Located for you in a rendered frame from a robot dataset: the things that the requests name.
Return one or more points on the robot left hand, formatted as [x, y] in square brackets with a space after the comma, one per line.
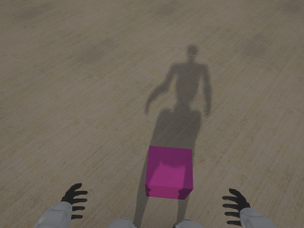
[69, 197]

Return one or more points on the robot left thigh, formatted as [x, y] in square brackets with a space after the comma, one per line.
[121, 223]

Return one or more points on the robot right forearm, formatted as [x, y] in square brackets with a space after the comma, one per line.
[251, 218]

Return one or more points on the carton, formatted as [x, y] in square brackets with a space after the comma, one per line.
[169, 172]

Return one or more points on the robot right hand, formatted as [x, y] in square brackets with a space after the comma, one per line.
[241, 204]

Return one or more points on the robot left forearm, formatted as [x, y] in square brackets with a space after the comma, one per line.
[58, 216]

